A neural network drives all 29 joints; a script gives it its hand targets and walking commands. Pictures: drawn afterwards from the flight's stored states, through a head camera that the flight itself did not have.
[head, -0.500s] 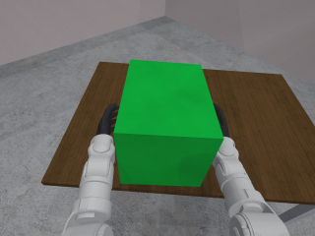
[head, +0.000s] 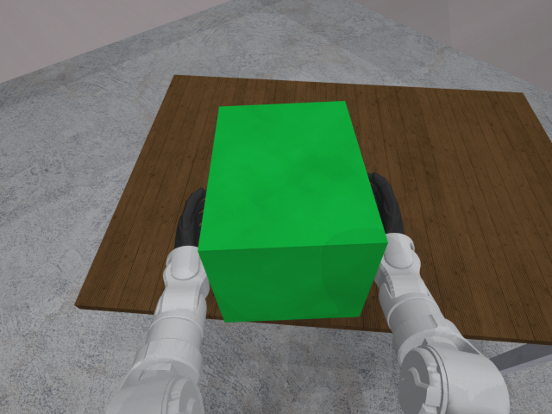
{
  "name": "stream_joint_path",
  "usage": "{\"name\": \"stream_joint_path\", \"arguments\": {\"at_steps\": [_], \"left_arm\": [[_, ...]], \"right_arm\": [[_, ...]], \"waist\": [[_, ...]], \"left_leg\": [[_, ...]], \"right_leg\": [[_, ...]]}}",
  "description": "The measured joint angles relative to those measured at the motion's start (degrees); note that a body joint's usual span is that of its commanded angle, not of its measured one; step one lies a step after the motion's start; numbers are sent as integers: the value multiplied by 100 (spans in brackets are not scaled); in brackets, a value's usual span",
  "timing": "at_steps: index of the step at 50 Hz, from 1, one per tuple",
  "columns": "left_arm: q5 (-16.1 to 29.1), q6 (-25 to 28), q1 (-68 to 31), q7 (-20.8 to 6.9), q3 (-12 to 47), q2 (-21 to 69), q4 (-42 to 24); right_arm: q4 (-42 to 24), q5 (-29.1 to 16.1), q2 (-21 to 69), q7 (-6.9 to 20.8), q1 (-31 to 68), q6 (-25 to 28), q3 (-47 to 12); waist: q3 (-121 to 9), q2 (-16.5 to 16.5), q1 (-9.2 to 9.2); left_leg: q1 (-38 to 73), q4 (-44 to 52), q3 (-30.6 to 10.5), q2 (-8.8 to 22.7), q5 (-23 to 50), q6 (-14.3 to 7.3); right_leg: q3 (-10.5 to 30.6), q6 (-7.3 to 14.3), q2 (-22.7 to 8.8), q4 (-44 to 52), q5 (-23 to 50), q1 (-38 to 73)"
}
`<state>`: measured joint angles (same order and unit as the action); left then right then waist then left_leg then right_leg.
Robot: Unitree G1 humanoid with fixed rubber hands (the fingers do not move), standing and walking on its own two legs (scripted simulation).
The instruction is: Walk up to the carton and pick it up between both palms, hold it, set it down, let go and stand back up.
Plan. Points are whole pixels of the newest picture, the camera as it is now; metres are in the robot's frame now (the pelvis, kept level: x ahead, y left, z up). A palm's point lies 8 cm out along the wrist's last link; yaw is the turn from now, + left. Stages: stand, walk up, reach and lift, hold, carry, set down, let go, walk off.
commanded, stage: set down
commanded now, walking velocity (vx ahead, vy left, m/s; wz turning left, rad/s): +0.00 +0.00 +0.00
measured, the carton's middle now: (286, 208) +0.43 +0.03 +0.02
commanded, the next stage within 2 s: none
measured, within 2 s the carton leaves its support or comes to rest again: rests again in 1.54 s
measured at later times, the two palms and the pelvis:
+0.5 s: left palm (200, 252) +0.37 +0.18 -0.05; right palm (373, 233) +0.43 -0.12 -0.03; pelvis +0.02 +0.01 -0.01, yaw -1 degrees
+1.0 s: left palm (204, 257) +0.37 +0.17 -0.06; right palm (374, 236) +0.43 -0.12 -0.05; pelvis +0.00 +0.01 -0.03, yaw -2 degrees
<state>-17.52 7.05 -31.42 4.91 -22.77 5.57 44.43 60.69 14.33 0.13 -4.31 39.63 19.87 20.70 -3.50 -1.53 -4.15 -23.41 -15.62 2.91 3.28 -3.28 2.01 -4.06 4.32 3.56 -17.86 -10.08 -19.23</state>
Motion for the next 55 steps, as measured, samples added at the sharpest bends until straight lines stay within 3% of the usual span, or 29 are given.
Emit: {"name": "stream_joint_path", "arguments": {"at_steps": [22, 34, 55], "left_arm": [[426, 1180, 84, 421, 79, 0, 792], [720, 1993, -107, 527, -2, 39, 1266], [862, 2480, -658, 513, -218, -61, 1958]], "right_arm": [[679, -121, -303, 50, 209, 745, -393], [1225, -186, -543, 72, 557, 1414, -552], [2205, -27, -762, 131, 1264, 1790, -182]], "waist": [[-539, 255, -69], [-847, 441, -140], [-990, 355, -204]], "left_leg": [[-1477, -399, 72, 62, -191, -37], [-2258, -703, 65, 86, -246, -56], [-3086, -1552, 115, 119, -478, -113]], "right_leg": [[79, -62, 36, -93, 17, -1365], [67, -72, 39, -462, -64, -2181], [104, -65, 10, -1471, -363, -3105]]}}
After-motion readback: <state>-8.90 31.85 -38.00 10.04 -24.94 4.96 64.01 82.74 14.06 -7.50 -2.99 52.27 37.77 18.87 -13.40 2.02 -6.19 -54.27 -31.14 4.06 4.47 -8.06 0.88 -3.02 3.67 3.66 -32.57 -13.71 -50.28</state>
